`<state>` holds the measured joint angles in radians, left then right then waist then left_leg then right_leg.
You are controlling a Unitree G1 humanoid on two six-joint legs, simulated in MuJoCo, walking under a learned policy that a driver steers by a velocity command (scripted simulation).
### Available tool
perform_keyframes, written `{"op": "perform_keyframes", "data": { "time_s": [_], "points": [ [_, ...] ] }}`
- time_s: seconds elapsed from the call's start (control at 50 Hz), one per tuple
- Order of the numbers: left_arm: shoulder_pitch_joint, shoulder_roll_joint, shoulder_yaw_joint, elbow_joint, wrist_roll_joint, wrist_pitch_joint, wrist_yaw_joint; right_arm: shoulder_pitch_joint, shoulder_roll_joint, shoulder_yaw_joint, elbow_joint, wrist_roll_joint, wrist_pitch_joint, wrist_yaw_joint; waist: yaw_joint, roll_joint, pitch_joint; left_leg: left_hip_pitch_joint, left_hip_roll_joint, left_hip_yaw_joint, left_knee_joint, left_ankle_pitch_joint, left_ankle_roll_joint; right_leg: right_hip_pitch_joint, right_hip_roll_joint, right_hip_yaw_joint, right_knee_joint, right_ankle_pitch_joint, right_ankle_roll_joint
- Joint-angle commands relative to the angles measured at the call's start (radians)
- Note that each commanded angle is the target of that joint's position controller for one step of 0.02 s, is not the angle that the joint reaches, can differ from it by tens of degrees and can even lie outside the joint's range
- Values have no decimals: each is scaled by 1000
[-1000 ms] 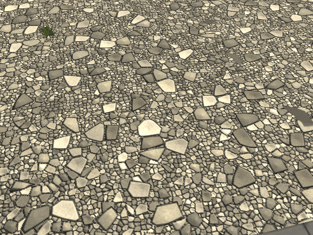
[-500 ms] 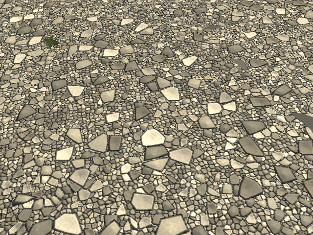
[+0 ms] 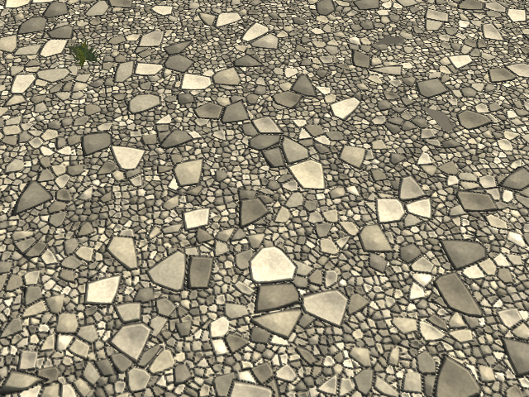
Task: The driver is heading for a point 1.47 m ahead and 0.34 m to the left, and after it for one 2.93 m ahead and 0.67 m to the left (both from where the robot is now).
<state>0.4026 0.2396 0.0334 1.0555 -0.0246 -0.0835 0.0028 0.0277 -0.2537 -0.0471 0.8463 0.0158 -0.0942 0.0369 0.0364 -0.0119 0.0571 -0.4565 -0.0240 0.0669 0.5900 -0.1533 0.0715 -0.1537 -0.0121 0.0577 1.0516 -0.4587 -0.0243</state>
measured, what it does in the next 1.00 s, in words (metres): walks ahead: right foot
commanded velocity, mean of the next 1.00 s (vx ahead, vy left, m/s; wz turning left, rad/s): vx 0.49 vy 0.00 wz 0.13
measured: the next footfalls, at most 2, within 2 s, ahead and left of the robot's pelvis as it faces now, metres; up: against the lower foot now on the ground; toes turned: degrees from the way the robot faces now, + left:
right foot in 0.48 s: +0.46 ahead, -0.14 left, +0.00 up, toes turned -2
left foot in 1.02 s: +0.74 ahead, +0.12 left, +0.00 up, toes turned +15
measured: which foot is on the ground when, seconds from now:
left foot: down 0.00-0.50, up 0.52-1.00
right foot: up 0.00-0.46, down 0.48-1.00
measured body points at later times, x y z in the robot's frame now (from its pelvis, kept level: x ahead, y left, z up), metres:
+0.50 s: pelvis +0.29 -0.04 +0.00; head +0.33 -0.04 +0.45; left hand +0.51 +0.20 -0.09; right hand +0.24 -0.31 -0.14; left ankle +0.11 +0.09 -0.71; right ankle +0.42 -0.14 -0.72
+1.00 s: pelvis +0.57 -0.01 +0.00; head +0.60 +0.01 +0.45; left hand +0.53 +0.26 -0.14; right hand +0.80 -0.21 -0.10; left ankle +0.70 +0.11 -0.71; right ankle +0.42 -0.14 -0.72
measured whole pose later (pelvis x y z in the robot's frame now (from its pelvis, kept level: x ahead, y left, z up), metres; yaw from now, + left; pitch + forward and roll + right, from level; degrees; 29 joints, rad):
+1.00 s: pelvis +0.57 -0.01 +0.00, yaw +11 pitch +2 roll -2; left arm 0.31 0.27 0.06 0.98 -0.01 -0.06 0.02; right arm 0.07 -0.24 -0.05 0.80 0.02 -0.05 0.06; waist 0.05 0.02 0.02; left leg -0.57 0.04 0.05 0.60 -0.08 0.10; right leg 0.11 -0.01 -0.23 0.29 -0.42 0.02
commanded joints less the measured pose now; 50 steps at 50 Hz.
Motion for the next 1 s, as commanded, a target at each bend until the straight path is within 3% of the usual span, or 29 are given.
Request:
{"op": "perform_keyframes", "data": {
  "time_s": [0.02,0.04,0.06,0.08,0.12,0.18,0.26,0.34,0.38,0.42,0.44,0.46,0.48,0.5,0.52,0.54,0.56,0.58,0.6,0.64,0.7,0.76,0.82,0.88,0.92,0.98,1.0],
  "points": [
    [-76,126,25,-107,-21,-50,4,151,-113,-25,15,-11,-13,3,-82,52,-93,421,319,-492,-393,-170,176,-513,-90,28,269,121,-42],
    [-65,118,34,-103,-4,-38,12,114,-88,-17,13,-22,-21,7,-42,57,-74,319,277,-399,-417,-87,157,-443,-127,32,207,174,-43],
    [-38,92,32,-99,2,-23,14,103,-81,-15,19,-27,-23,10,-17,82,-68,254,255,-349,-442,-54,156,-386,-142,35,175,193,-40],
    [-25,72,31,-97,4,-12,16,111,-76,-14,28,-23,-25,11,-6,84,-60,223,241,-311,-461,-28,161,-369,-148,29,143,197,-35],
    [-69,73,34,-118,8,3,20,150,-97,-16,51,-20,-28,1,-1,75,-26,193,229,-254,-495,12,173,-413,-156,12,72,242,-17],
    [-204,88,40,-171,23,2,19,223,-133,-23,73,-19,-24,-23,-32,45,7,249,232,-225,-515,67,174,-538,-162,7,-112,404,15],
    [-354,61,28,-215,18,-13,1,298,-147,-23,92,-8,-14,-40,-80,47,15,293,195,-142,-513,115,133,-498,-114,-43,-376,593,22],
    [-472,59,16,-259,8,-20,-22,386,-152,-25,129,0,4,-43,-120,44,39,432,232,-135,-470,140,130,-520,-86,-52,-500,576,15],
    [-507,69,15,-283,5,-26,-35,407,-158,-30,141,1,17,-46,-118,50,41,516,268,-146,-423,191,124,-537,-77,-47,-538,508,-5],
    [-478,97,23,-288,3,-31,-44,396,-172,-37,140,1,28,-48,-86,73,14,568,290,-151,-360,322,107,-475,-55,-59,-563,424,-31],
    [-422,122,34,-277,3,-32,-44,376,-182,-40,133,0,33,-49,-49,94,-26,575,283,-140,-290,489,95,-378,-25,-83,-570,388,-49],
    [-290,157,55,-238,4,-33,-41,354,-175,-37,126,-2,39,-48,24,96,-107,550,243,-104,-135,642,73,-194,9,-113,-592,398,-77],
    [-97,216,79,-186,12,-32,-33,351,-145,-22,108,-12,40,-48,98,74,-244,399,192,-67,104,570,43,108,-55,-45,-547,423,-129],
    [52,321,107,-155,29,-25,-27,461,-35,12,89,-18,20,-35,78,-141,-416,-32,38,-12,514,172,-38,549,-326,395,-563,295,-292],
    [64,252,85,-147,20,-20,-28,450,-38,17,103,-5,-7,-32,85,-211,-476,-204,-38,-150,691,-410,-42,614,-400,682,-723,212,-335],
    [-19,192,64,-158,13,-20,-26,352,-141,-12,75,26,-26,-28,80,-161,-323,-299,30,-191,764,-378,-18,498,-358,546,-744,184,-274],
    [-111,158,53,-183,16,-20,-23,282,-152,-14,55,35,-34,-30,52,-103,-216,-301,87,-157,734,-284,-8,342,-321,400,-767,248,-239],
    [-177,127,42,-191,21,-22,-27,247,-143,-18,52,23,-32,-36,21,-44,-136,-266,126,-136,662,-210,-13,193,-280,298,-807,325,-222],
    [-213,98,34,-195,30,-27,-28,262,-130,-25,59,14,-18,-41,-16,-53,-102,-200,160,-145,603,-159,-16,96,-248,217,-844,362,-198],
    [-221,96,35,-180,35,-35,-32,308,-73,-19,75,14,14,-42,-49,-66,-79,-125,173,-144,561,-121,-27,-6,-226,131,-903,395,-196],
    [-184,133,47,-151,43,-44,-17,252,-71,-24,47,12,35,-47,-51,-47,-31,-203,170,-174,466,-10,-48,-26,-225,26,-946,470,-200],
    [-175,143,47,-144,41,-42,-1,175,-67,-26,17,4,28,-37,-37,-43,-17,-223,149,-168,280,171,-52,-1,-200,-77,-957,508,-168],
    [-143,158,49,-135,33,-39,11,66,-43,-15,-23,0,24,-20,4,-31,10,-188,133,-100,124,276,-47,23,-198,-149,-974,501,-147],
    [-83,168,54,-109,23,-20,15,-14,-38,-8,-69,2,25,-3,33,-15,35,-247,125,-79,48,241,-28,163,-240,-179,-933,546,-140],
    [-72,179,60,-104,16,-2,18,-44,-46,-10,-104,4,26,12,30,-21,40,-277,114,-57,25,153,-6,252,-271,-192,-875,632,-127],
    [-111,219,73,-127,13,24,29,29,-93,-34,-123,5,31,27,-37,-70,-39,-112,33,30,28,-2,44,292,-277,-237,-673,1076,-91],
    [-128,225,74,-137,14,35,34,150,-129,-56,-99,8,34,26,-107,-71,-106,48,-14,54,5,-6,71,259,-255,-260,-504,1176,-70]
  ]
}}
